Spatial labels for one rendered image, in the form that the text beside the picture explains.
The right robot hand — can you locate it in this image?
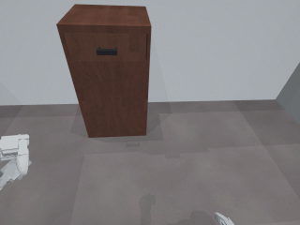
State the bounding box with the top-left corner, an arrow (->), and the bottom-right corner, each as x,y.
215,212 -> 234,225

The drawer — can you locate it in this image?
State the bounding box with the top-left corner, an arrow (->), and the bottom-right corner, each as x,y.
64,33 -> 147,61

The cabinet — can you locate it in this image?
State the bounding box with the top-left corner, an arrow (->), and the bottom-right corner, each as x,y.
56,4 -> 152,138

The left robot hand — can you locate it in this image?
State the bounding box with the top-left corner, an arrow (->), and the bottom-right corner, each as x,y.
0,134 -> 32,191

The handle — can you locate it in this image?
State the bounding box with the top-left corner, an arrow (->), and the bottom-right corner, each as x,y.
97,47 -> 117,55

